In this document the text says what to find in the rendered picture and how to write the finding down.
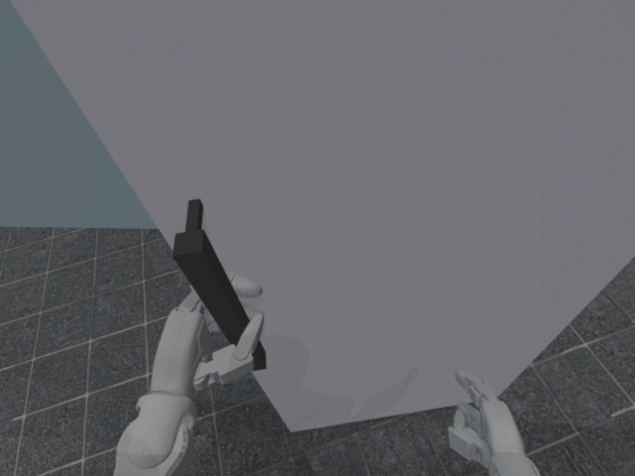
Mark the handle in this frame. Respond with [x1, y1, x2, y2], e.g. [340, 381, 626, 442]
[173, 199, 266, 371]

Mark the fridge door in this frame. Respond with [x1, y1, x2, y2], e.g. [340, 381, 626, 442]
[10, 0, 635, 432]

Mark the robot right forearm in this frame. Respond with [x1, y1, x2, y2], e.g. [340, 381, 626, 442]
[488, 452, 541, 476]

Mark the right robot hand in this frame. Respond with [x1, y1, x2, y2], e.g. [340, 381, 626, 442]
[448, 369, 526, 469]

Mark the robot left forearm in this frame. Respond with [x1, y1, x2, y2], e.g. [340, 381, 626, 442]
[113, 392, 198, 476]

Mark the left robot hand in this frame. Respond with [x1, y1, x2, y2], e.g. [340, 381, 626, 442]
[150, 272, 264, 403]

